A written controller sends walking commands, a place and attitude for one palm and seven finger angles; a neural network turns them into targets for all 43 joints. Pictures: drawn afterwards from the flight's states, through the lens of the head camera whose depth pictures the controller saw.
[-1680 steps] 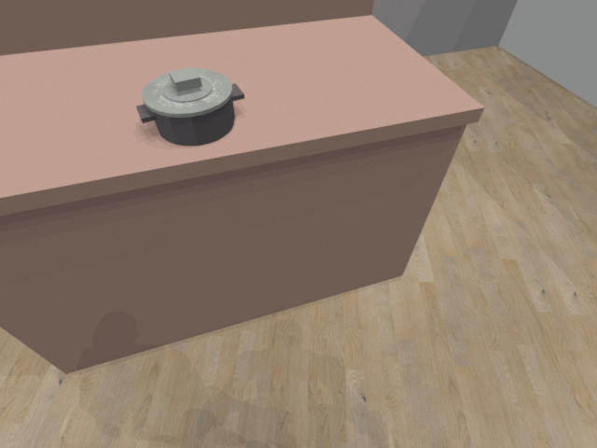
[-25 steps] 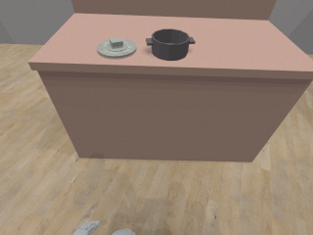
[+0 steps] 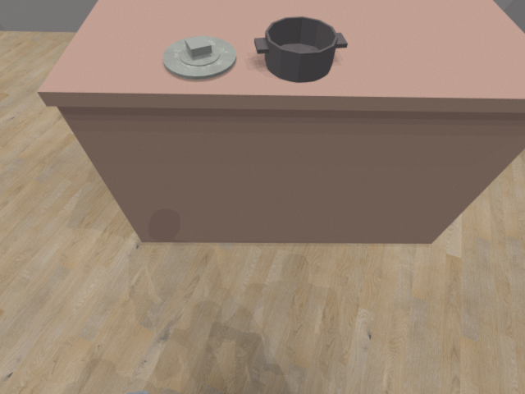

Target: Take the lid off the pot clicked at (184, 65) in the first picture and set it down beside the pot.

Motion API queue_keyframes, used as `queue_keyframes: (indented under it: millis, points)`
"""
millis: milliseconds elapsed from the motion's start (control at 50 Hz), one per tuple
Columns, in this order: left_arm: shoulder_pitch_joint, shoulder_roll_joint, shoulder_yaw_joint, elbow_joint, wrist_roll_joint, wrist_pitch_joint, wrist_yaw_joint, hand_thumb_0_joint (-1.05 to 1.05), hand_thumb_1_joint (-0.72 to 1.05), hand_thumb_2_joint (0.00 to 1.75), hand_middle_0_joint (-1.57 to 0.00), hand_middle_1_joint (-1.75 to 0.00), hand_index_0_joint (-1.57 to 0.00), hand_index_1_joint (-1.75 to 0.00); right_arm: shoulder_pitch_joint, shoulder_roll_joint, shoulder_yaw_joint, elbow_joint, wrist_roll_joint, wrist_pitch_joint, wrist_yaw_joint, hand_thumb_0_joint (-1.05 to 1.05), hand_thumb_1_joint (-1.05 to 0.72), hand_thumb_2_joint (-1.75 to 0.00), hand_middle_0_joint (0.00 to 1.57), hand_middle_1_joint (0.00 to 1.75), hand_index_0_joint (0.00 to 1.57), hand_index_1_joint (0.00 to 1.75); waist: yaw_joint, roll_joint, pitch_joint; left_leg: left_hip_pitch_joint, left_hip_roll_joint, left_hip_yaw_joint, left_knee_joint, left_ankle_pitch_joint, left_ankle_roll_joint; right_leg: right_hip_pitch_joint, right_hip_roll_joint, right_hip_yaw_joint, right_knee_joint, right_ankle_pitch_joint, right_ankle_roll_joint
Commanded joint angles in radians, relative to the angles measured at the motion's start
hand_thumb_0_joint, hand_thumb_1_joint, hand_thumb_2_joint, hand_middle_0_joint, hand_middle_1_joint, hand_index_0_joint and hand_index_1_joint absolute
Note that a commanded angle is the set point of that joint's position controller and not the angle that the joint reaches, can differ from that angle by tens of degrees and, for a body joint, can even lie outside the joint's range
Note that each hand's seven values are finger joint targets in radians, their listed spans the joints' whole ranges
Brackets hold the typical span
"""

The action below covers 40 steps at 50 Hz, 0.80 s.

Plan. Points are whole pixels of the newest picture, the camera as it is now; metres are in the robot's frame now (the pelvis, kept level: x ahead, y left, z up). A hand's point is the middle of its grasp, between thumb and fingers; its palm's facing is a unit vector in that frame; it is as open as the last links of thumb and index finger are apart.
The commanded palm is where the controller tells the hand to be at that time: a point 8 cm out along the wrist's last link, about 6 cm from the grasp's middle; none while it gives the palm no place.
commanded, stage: let the arm hang, fingers relaxed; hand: left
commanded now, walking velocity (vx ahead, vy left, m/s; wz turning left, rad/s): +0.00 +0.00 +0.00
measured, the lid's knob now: (198, 46) +0.85 +0.16 +0.05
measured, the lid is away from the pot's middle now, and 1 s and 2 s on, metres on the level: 0.25 0.25 0.25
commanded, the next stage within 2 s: look to check the result in 0.38 s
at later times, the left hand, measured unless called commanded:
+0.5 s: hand out of the picture +0.02 +0.14 -0.18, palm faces -0.02 -0.98 -0.20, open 7.3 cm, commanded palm none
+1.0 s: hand out of the picture +0.02 +0.13 -0.18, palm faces -0.01 -0.98 -0.19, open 7.3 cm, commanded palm none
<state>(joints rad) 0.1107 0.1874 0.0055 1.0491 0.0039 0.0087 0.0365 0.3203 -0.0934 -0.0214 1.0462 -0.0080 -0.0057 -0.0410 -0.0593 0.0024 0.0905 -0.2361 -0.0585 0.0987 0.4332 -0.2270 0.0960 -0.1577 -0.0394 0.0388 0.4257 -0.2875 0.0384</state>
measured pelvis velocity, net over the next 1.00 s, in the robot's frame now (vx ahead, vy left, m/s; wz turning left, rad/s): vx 0.02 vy -0.04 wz -0.01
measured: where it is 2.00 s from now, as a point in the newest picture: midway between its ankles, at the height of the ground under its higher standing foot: outside the picture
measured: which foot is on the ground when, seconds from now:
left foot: down 0.00-1.00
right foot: down 0.00-1.00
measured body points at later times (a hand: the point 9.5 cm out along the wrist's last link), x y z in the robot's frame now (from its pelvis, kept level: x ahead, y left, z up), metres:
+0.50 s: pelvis +0.01 -0.03 +0.00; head +0.04 -0.03 +0.45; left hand +0.02 +0.20 -0.16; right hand +0.00 -0.25 -0.16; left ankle +0.00 +0.05 -0.74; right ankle -0.04 -0.16 -0.74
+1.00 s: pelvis +0.02 -0.04 +0.00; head +0.04 -0.03 +0.45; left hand +0.03 +0.19 -0.16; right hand +0.00 -0.25 -0.16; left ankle +0.00 +0.05 -0.74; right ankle -0.04 -0.16 -0.74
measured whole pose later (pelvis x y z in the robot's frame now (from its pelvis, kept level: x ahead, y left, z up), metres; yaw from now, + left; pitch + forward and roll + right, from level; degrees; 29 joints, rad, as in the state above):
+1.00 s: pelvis +0.02 -0.04 +0.00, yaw -1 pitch -1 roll +0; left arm 0.24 0.15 0.01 1.14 0.01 -0.01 0.05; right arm 0.27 -0.12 -0.04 1.12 0.00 0.00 -0.04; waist -0.02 -0.01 0.08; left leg -0.15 0.00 0.09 0.42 -0.25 0.04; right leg -0.06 0.01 0.03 0.37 -0.29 0.00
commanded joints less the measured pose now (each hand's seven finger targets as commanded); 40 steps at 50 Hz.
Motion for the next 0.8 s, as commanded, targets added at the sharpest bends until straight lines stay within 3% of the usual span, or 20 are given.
queue_keyframes:
  millis: [0,60,120,180,280,360,600,680,780]
  points:
    - [0.079,0.067,0.02,-0.004,0.001,-0.008,0.013,0.0,0.9,0.9,-0.2,-0.3,-0.2,-0.3,0.102,-0.144,-0.041,0.001,0.004,-0.01,-0.006,0.0,-0.9,-0.9,0.2,0.3,0.2,0.3,0.027,0.001,-0.092,0.195,0.194,-0.174,-0.06,0.427,-0.027,-0.043,-0.032,0.002,-0.025,0.183,-0.057]
    - [0.07,0.06,0.023,0.001,0.008,-0.006,0.011,0.0,0.9,0.9,-0.2,-0.3,-0.2,-0.3,0.085,-0.136,-0.043,0.012,-0.003,-0.005,0.0,0.0,-0.9,-0.9,0.2,0.3,0.2,0.3,0.025,-0.007,-0.012,0.134,0.184,-0.174,-0.1,0.26,-0.033,-0.055,-0.03,0.008,-0.042,0.129,-0.063]
    - [0.079,0.058,0.024,0.01,0.011,-0.011,0.007,0.0,0.9,0.9,-0.2,-0.3,-0.2,-0.3,0.063,-0.138,-0.046,0.017,-0.005,-0.005,0.006,0.0,-0.9,-0.9,0.2,0.3,0.2,0.3,0.028,-0.002,0.007,0.113,0.173,-0.17,-0.125,0.116,-0.034,-0.061,-0.034,0.024,-0.06,0.097,-0.068]
    - [0.094,0.065,0.025,0.016,0.013,-0.018,0.005,0.0,0.9,0.9,-0.2,-0.3,-0.2,-0.3,0.05,-0.138,-0.047,0.018,-0.002,-0.004,0.01,0.0,-0.9,-0.9,0.2,0.3,0.2,0.3,0.029,-0.004,0.008,0.105,0.164,-0.163,-0.125,0.054,-0.037,-0.063,-0.037,0.043,-0.08,0.086,-0.075]
    - [0.118,0.068,0.025,0.023,0.011,-0.03,0.007,0.0,0.9,0.9,-0.2,-0.3,-0.2,-0.3,0.04,-0.137,-0.048,0.018,0.0,-0.006,0.011,0.0,-0.9,-0.9,0.2,0.3,0.2,0.3,0.027,-0.013,-0.057,0.154,0.159,-0.139,-0.082,0.148,-0.041,-0.036,-0.048,0.063,-0.088,0.181,-0.076]
    - [0.135,0.062,0.02,0.038,0.007,-0.033,0.01,0.0,0.9,0.9,-0.2,-0.3,-0.2,-0.3,0.03,-0.138,-0.044,0.026,0.0,-0.006,0.007,0.0,-0.9,-0.9,0.2,0.3,0.2,0.3,0.027,-0.031,-0.059,0.168,0.162,-0.124,-0.057,0.231,-0.047,-0.022,-0.054,0.071,-0.089,0.273,-0.075]
    - [0.188,0.048,0.017,0.067,0.006,-0.034,0.017,0.0,0.9,0.9,-0.2,-0.3,-0.2,-0.3,0.024,-0.124,-0.039,0.047,0.004,-0.002,0.001,0.0,-0.9,-0.9,0.2,0.3,0.2,0.3,0.031,-0.003,-0.047,0.179,0.167,-0.119,-0.041,0.259,-0.048,-0.013,-0.054,0.074,-0.1,0.299,-0.072]
    - [0.197,0.043,0.016,0.07,0.007,-0.033,0.018,0.0,0.9,0.9,-0.2,-0.3,-0.2,-0.3,0.024,-0.122,-0.039,0.048,0.004,0.0,0.001,0.0,-0.9,-0.9,0.2,0.3,0.2,0.3,0.033,-0.028,-0.024,0.165,0.166,-0.123,-0.044,0.227,-0.051,-0.02,-0.049,0.072,-0.107,0.27,-0.071]
    - [0.198,0.04,0.017,0.072,0.007,-0.032,0.017,0.0,0.9,0.9,-0.2,-0.3,-0.2,-0.3,0.028,-0.12,-0.037,0.05,0.003,-0.001,-0.001,0.0,-0.9,-0.9,0.2,0.3,0.2,0.3,0.035,0.002,-0.028,0.168,0.17,-0.125,-0.051,0.237,-0.049,-0.017,-0.047,0.067,-0.105,0.255,-0.072]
